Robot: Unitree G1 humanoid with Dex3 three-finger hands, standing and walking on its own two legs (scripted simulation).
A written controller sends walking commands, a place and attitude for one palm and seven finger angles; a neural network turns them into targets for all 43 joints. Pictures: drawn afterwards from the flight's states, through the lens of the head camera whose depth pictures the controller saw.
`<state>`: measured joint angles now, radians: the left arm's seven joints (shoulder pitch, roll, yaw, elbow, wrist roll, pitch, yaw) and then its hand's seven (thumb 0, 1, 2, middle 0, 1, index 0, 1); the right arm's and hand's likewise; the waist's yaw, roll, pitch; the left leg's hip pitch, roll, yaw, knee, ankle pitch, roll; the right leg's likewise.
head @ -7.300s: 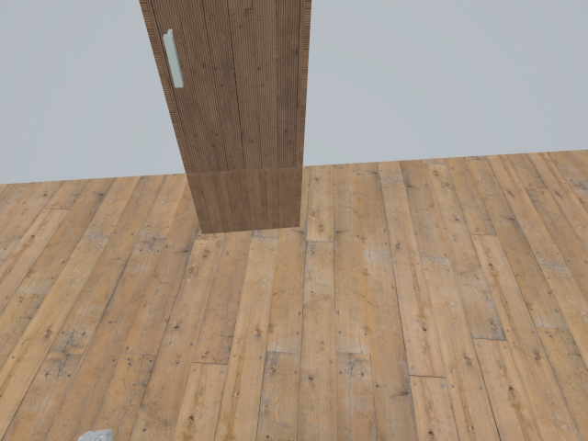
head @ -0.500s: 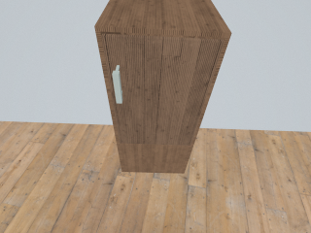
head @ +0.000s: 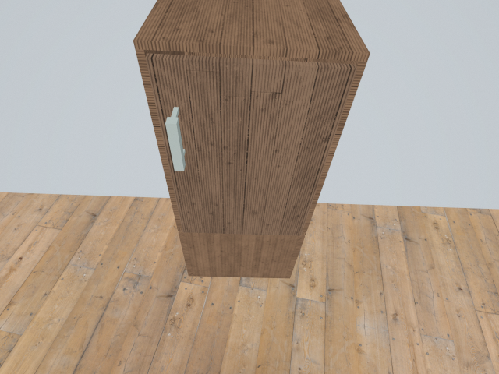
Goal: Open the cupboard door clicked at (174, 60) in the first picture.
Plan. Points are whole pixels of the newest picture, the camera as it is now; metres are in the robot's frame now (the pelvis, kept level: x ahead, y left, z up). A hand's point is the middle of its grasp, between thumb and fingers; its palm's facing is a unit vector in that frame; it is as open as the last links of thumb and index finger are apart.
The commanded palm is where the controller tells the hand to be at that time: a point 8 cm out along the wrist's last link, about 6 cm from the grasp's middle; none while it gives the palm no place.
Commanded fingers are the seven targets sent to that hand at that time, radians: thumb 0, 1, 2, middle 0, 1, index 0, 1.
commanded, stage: raise the hand with hooked fingers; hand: left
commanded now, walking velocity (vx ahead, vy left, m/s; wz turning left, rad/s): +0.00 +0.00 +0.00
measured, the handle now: (177, 139) +0.56 +0.20 +0.04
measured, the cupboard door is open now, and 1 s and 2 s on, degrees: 0 0 0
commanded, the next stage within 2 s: none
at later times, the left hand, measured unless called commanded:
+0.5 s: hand (133, 364) +0.15 +0.19 -0.06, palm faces +0.19 -0.98 -0.02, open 8.8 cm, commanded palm +0.14 +0.25 -0.04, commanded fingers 0.00 0.34 0.66 -0.24 -0.66 -0.24 -0.66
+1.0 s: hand (114, 315) +0.20 +0.22 -0.01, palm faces +0.07 -1.00 -0.05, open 11.8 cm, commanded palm +0.18 +0.28 +0.00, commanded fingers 0.00 -0.24 0.41 -0.28 -1.03 -0.28 -1.03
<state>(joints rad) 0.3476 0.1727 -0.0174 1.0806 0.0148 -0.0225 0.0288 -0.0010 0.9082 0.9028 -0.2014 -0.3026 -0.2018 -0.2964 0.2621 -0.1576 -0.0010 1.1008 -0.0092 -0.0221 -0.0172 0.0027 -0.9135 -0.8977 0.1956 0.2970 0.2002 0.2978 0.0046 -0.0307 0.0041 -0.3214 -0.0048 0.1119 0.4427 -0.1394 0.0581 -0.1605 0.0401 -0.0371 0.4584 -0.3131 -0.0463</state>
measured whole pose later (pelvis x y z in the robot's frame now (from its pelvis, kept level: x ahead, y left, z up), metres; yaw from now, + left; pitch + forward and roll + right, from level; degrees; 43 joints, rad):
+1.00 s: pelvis -0.02 -0.01 -0.06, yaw +1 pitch +12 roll -2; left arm 0.32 0.29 0.28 0.14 -0.36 -0.41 -0.35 0.00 -0.02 0.51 -0.27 -0.90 -0.27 -0.89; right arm 0.32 -0.28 -0.01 0.62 0.05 -0.18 -0.09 0.01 -0.91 -0.90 0.20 0.30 0.20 0.30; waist -0.02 0.04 -0.13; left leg -0.85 0.04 0.05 0.98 -0.34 0.05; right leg -0.66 0.06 -0.11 0.98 -0.54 -0.06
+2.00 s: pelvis -0.02 +0.02 -0.03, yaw +2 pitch +6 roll -3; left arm -0.03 0.43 0.40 0.38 -0.35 -0.23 -0.45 -0.02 -0.50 0.30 -0.30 -1.20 -0.30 -1.20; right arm 0.30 -0.29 0.04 0.57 0.05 -0.17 -0.08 0.01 -0.91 -0.90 0.20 0.30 0.20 0.30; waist -0.01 0.02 -0.06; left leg -0.63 0.00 0.06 0.77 -0.25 0.09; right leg -0.43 0.04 -0.09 0.74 -0.42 -0.03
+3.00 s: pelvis +0.00 +0.00 -0.05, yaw +1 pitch +12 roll -3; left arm -0.45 0.50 0.43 0.82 -0.28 -0.29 -0.45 -0.02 -0.50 0.30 -0.30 -1.20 -0.30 -1.20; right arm 0.33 -0.29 0.03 0.61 0.06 -0.06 -0.07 0.01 -0.91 -0.90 0.20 0.30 0.20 0.30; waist -0.05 0.02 -0.09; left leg -0.77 0.04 0.06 0.88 -0.32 0.06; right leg -0.57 0.07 -0.09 0.84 -0.48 -0.05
